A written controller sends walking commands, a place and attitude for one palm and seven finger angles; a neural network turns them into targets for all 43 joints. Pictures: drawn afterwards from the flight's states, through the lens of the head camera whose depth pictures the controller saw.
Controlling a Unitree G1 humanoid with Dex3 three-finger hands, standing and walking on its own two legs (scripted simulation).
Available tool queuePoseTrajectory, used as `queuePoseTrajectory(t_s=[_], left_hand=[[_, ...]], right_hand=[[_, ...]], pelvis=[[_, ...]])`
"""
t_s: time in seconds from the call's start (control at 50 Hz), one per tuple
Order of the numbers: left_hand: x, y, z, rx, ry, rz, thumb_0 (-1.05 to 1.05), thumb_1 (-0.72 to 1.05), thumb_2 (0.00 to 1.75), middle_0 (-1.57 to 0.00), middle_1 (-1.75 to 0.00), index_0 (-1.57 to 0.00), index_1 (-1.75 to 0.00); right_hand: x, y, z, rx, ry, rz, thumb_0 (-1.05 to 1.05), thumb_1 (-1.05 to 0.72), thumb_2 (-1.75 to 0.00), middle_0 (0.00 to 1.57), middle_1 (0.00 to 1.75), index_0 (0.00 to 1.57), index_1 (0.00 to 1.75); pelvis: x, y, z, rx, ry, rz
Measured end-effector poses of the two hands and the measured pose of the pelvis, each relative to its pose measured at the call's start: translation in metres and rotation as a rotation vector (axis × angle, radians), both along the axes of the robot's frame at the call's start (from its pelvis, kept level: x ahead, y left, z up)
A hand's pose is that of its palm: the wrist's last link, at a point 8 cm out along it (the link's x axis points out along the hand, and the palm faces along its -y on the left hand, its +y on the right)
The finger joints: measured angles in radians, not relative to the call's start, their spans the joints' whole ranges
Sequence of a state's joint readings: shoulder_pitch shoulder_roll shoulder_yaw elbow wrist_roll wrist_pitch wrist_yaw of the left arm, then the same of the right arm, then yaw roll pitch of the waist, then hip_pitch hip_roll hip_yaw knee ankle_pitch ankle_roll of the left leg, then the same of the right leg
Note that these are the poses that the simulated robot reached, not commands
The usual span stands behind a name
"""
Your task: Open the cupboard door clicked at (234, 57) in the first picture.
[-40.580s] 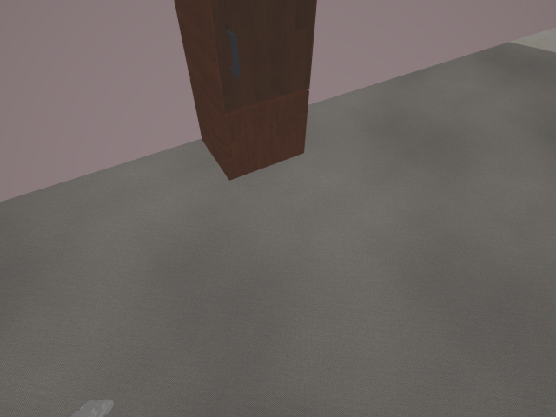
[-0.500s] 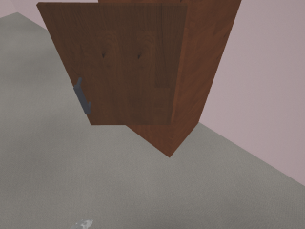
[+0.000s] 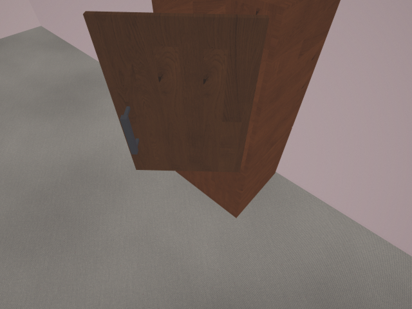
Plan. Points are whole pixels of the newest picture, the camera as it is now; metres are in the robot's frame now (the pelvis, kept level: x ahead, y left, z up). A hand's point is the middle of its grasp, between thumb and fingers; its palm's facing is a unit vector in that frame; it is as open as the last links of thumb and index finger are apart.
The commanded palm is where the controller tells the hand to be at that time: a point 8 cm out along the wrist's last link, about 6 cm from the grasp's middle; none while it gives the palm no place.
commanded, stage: come to a stop and stand still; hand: left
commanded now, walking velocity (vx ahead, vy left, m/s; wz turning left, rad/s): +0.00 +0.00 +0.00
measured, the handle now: (131, 131) +0.63 +0.28 -0.10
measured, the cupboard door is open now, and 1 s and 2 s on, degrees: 40 40 40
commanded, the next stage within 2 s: look again from close up in 0.24 s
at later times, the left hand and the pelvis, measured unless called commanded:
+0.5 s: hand out of the picture +0.02 +0.18 -0.17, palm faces -0.02 -0.97 -0.22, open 7.4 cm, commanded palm none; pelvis +0.00 -0.01 +0.00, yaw -1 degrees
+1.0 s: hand out of the picture +0.04 +0.18 -0.17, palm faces -0.03 -0.97 -0.23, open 7.4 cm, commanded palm none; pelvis +0.01 -0.02 +0.00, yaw -1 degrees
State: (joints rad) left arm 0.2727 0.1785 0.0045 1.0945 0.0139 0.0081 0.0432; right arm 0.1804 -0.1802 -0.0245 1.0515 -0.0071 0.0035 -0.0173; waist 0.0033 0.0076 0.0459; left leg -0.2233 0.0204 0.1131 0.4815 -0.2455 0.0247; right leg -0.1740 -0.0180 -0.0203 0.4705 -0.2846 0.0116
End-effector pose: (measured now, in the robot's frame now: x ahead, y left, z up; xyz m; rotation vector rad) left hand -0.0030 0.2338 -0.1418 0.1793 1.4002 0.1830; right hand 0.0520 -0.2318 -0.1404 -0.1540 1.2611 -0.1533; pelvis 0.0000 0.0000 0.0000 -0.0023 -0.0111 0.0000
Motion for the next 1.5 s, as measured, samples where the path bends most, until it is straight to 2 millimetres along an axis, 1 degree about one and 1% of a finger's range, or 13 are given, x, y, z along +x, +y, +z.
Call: queuePoseTrajectory(t_s=[0.08,0.18,0.38,0.5,0.62,0.92,1.08,1.2,1.28,1.32,1.36,1.4,1.5], left_hand=[[-0.007,-0.006,0.000,-0.009,-0.021,-0.014,0.01,0.91,0.90,-0.20,-0.29,-0.20,-0.29],[-0.006,-0.009,0.002,-0.011,-0.045,-0.028,0.01,0.91,0.90,-0.20,-0.30,-0.20,-0.29],[0.010,-0.009,0.005,-0.007,-0.063,-0.057,0.01,0.91,0.90,-0.20,-0.30,-0.20,-0.29],[0.020,-0.010,0.004,-0.008,-0.070,-0.063,0.00,0.91,0.90,-0.20,-0.30,-0.20,-0.29],[0.028,-0.012,0.002,-0.014,-0.068,-0.067,0.00,0.91,0.90,-0.20,-0.30,-0.20,-0.29],[0.038,-0.012,0.003,-0.010,-0.056,-0.065,0.00,0.91,0.90,-0.20,-0.30,-0.20,-0.29],[0.042,-0.009,0.002,-0.003,-0.060,-0.050,0.00,0.91,0.90,-0.20,-0.30,-0.20,-0.29],[0.035,-0.003,-0.007,-0.022,-0.046,0.005,0.00,0.91,0.90,-0.20,-0.30,-0.20,-0.29],[0.026,0.007,-0.016,-0.045,0.013,0.034,0.00,0.91,0.90,-0.21,-0.30,-0.20,-0.29],[0.026,0.013,-0.018,-0.051,0.057,0.027,0.00,0.91,0.90,-0.21,-0.30,-0.20,-0.29],[0.035,0.018,-0.016,-0.052,0.077,0.012,0.01,0.91,0.90,-0.20,-0.30,-0.20,-0.29],[0.052,0.022,-0.013,-0.052,0.063,0.002,0.01,0.91,0.90,-0.20,-0.30,-0.20,-0.29],[0.111,0.023,-0.005,-0.049,-0.037,-0.022,0.01,0.91,0.90,-0.20,-0.29,-0.20,-0.29]], right_hand=[[-0.009,0.001,-0.004,0.011,-0.017,0.019,0.00,-0.91,-0.90,0.20,0.30,0.20,0.30],[-0.024,0.004,-0.009,0.027,-0.001,0.020,0.00,-0.92,-0.90,0.20,0.30,0.20,0.30],[-0.053,0.003,-0.009,0.038,0.075,0.001,0.00,-0.92,-0.90,0.20,0.30,0.20,0.30],[-0.058,-0.002,-0.007,0.028,0.106,-0.012,0.00,-0.91,-0.90,0.20,0.30,0.20,0.30],[-0.051,-0.008,-0.005,0.013,0.104,-0.018,0.00,-0.91,-0.90,0.20,0.30,0.20,0.30],[-0.014,-0.020,0.000,-0.011,0.048,-0.002,0.00,-0.91,-0.90,0.20,0.30,0.20,0.30],[-0.002,-0.024,-0.001,-0.017,0.045,0.017,0.00,-0.91,-0.90,0.20,0.30,0.20,0.30],[0.004,-0.015,-0.006,-0.026,0.087,0.039,0.00,-0.91,-0.90,0.20,0.30,0.20,0.30],[0.014,0.001,-0.003,-0.040,0.090,0.037,0.00,-0.91,-0.90,0.20,0.30,0.20,0.30],[0.016,0.009,-0.001,-0.043,0.074,0.025,0.00,-0.91,-0.90,0.20,0.30,0.20,0.30],[0.012,0.018,0.001,-0.039,0.078,0.007,0.00,-0.91,-0.90,0.20,0.30,0.20,0.30],[0.005,0.028,0.003,-0.027,0.108,-0.003,0.00,-0.91,-0.90,0.20,0.30,0.20,0.30],[-0.016,0.049,0.004,0.020,0.218,-0.021,0.00,-0.91,-0.90,0.20,0.30,0.20,0.30]], pelvis=[[-0.006,0.002,-0.004,-0.002,-0.001,0.004],[-0.010,0.002,-0.004,0.008,-0.006,0.002],[-0.009,-0.004,-0.001,0.017,0.004,-0.009],[-0.005,-0.008,0.000,0.016,0.004,-0.013],[0.000,-0.011,0.000,0.016,0.004,-0.017],[0.011,-0.015,0.002,0.016,0.008,-0.025],[0.018,-0.015,-0.001,0.015,0.009,-0.015],[0.033,-0.004,-0.007,-0.005,0.010,0.006],[0.049,0.010,-0.010,0.008,0.008,-0.004],[0.055,0.017,-0.010,0.011,0.012,-0.017],[0.060,0.021,-0.008,0.005,0.016,-0.019],[0.066,0.025,-0.004,0.004,0.019,-0.017],[0.081,0.028,0.001,0.006,0.024,-0.005]])
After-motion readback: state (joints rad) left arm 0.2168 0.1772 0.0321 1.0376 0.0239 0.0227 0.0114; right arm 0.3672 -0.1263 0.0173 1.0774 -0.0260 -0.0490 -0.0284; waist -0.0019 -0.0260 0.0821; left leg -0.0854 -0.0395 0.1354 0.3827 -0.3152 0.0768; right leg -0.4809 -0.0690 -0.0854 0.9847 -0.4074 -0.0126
